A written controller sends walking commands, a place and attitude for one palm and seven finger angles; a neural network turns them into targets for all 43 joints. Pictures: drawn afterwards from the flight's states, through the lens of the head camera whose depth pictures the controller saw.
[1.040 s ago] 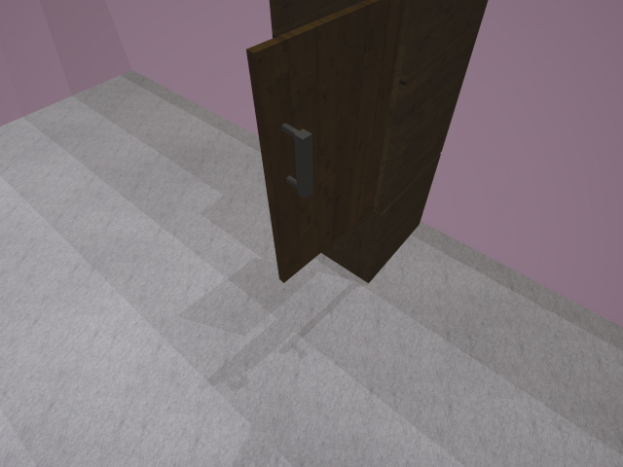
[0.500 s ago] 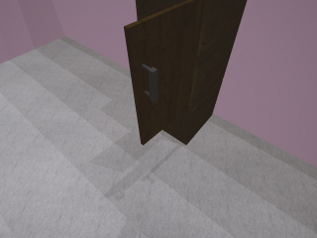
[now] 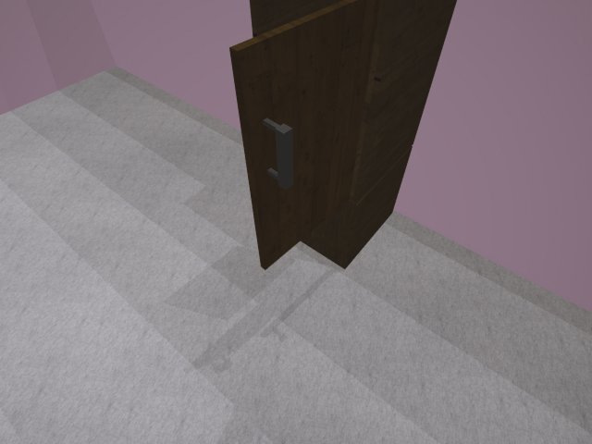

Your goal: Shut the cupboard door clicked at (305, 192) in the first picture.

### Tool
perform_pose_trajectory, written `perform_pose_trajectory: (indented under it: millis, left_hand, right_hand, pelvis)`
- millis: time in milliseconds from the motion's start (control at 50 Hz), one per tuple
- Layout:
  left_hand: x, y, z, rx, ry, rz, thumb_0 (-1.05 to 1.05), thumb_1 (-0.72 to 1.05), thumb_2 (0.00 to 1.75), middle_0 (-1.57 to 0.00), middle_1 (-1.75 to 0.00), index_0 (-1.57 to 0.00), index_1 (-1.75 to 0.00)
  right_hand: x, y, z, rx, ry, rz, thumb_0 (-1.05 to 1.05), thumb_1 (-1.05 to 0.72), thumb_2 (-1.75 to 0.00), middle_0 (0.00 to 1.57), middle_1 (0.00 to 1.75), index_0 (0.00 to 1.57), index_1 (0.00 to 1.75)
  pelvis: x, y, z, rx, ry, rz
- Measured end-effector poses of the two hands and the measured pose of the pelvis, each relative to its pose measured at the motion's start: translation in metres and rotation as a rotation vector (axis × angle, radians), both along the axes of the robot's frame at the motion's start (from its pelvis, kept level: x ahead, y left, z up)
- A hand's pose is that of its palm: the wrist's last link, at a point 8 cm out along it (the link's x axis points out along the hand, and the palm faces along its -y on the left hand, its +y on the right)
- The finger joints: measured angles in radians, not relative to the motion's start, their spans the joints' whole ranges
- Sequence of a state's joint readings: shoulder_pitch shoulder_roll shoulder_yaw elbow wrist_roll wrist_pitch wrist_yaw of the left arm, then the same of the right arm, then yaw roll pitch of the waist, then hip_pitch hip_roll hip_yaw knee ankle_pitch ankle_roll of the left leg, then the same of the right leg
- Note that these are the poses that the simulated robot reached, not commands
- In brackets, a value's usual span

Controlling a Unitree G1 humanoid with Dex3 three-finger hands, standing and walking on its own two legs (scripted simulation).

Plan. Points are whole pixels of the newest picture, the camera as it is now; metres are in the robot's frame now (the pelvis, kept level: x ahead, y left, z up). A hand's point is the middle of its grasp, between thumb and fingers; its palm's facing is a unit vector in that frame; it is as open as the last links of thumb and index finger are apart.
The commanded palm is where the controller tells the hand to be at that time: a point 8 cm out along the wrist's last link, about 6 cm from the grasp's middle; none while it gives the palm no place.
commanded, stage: walk around to get in front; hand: left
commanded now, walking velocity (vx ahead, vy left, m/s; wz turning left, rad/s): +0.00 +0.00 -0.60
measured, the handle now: (277, 154) +0.60 +0.08 +0.04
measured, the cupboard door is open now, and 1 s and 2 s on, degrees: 85 85 85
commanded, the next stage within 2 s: none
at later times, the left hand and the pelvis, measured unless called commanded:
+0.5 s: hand out of the picture +0.10 +0.18 -0.18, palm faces -0.18 -0.94 -0.29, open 7.4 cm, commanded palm none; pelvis -0.02 -0.02 -0.03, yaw -14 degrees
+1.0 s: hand (211, 428) +0.18 +0.16 -0.19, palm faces -0.45 -0.87 -0.21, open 7.4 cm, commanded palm none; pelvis +0.01 +0.00 -0.01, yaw -32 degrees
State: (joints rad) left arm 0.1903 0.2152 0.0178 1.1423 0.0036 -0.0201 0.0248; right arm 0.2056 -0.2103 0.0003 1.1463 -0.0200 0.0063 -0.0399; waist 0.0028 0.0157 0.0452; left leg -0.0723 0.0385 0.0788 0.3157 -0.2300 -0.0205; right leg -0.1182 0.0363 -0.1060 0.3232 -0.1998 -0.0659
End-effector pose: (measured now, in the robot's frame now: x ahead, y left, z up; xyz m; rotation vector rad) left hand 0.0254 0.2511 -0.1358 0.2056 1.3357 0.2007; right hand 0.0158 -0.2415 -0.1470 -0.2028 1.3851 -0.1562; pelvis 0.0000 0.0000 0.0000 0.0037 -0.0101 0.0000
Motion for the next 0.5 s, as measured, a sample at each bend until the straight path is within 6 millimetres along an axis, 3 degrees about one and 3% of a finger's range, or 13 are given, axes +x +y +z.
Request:
perform_pose_trajectory:
  millis: [140,240,380,500]
  left_hand:
    - [-0.004,-0.005,-0.01,-0.025,0.049,-0.032,0.0,0.91,0.9,-0.2,-0.3,-0.2,-0.3]
    - [0.005,-0.004,-0.017,-0.04,0.056,-0.08,0.0,0.91,0.9,-0.2,-0.3,-0.2,-0.3]
    - [0.04,-0.008,-0.014,-0.022,0.012,-0.155,0.0,0.91,0.9,-0.2,-0.3,-0.2,-0.3]
    - [0.075,-0.026,-0.011,0.026,-0.081,-0.237,0.0,0.91,0.9,-0.2,-0.3,-0.2,-0.3]
  right_hand:
    - [-0.016,0.008,-0.005,0.001,-0.007,-0.083,0.0,-0.91,-0.9,0.2,0.3,0.2,0.3]
    - [-0.035,0.011,-0.007,-0.008,-0.004,-0.144,0.0,-0.91,-0.9,0.2,0.3,0.2,0.3]
    - [-0.063,0.002,-0.015,-0.014,0.01,-0.196,0.0,-0.91,-0.9,0.2,0.3,0.2,0.3]
    - [-0.066,-0.023,-0.034,0.013,-0.004,-0.25,0.0,-0.91,-0.9,0.2,0.3,0.2,0.3]
  pelvis:
    - [-0.008,0.003,-0.006,-0.003,0.001,-0.063]
    - [-0.016,0.007,-0.011,0.0,0.01,-0.106]
    - [-0.023,0.004,-0.017,0.023,0.011,-0.177]
    - [-0.023,-0.019,-0.029,0.022,0.02,-0.241]
